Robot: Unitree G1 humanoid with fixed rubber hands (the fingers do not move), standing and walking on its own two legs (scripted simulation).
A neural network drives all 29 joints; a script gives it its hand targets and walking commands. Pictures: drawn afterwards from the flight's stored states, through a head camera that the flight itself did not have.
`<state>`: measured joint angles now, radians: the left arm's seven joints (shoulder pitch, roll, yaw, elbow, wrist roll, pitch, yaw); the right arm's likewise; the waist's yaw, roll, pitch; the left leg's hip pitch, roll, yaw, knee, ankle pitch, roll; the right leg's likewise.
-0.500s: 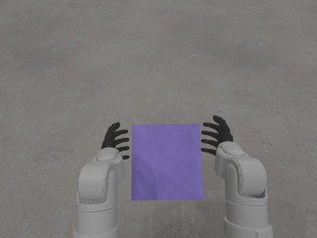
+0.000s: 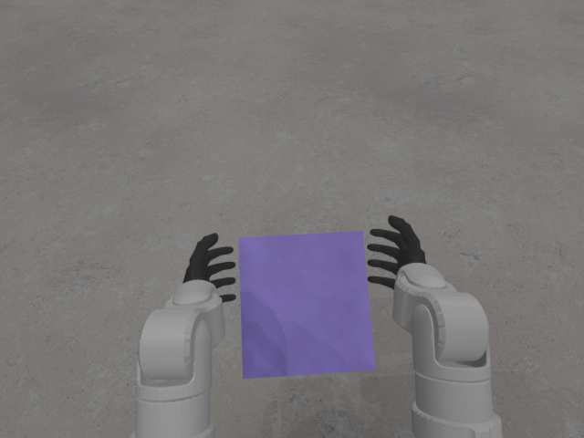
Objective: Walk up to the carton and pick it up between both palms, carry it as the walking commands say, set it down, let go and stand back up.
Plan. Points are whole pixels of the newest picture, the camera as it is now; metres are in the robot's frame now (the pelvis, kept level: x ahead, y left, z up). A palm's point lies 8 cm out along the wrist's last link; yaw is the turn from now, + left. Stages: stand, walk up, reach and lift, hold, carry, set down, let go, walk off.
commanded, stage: carry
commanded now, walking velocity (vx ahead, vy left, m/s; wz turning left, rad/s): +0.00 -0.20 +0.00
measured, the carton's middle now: (303, 299) +0.33 +0.01 -0.01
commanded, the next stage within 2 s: none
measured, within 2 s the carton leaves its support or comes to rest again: neither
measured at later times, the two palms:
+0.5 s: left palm (259, 345) +0.22 +0.06 +0.10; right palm (491, 323) +0.24 -0.19 +0.11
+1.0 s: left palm (357, 436) +0.13 -0.04 +0.11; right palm out of the picture +0.15 -0.29 +0.12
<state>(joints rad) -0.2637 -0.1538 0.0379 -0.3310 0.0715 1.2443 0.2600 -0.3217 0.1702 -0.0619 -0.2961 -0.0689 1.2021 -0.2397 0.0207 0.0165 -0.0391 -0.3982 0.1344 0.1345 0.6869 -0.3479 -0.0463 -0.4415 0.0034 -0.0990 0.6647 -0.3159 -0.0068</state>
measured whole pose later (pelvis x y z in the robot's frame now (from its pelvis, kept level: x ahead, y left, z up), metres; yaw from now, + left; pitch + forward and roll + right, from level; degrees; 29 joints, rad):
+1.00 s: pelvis -0.15 -0.18 +0.01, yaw +3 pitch +3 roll +0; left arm -0.28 -0.16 0.02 -0.32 0.09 1.26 0.27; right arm -0.30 0.17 -0.07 -0.32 -0.05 1.22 -0.24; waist 0.00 -0.01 -0.03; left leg -0.32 0.10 0.14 0.58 -0.31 -0.02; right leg -0.53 0.00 -0.06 0.90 -0.39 0.03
